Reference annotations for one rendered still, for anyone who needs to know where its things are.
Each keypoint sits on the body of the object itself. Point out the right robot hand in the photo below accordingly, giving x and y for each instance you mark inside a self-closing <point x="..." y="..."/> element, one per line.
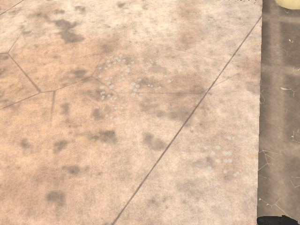
<point x="275" y="220"/>

